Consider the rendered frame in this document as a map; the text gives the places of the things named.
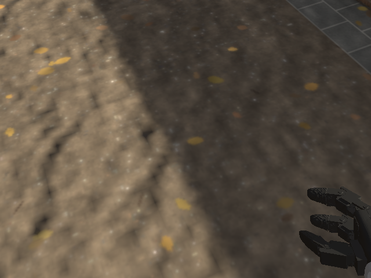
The right robot hand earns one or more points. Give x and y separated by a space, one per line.
357 231

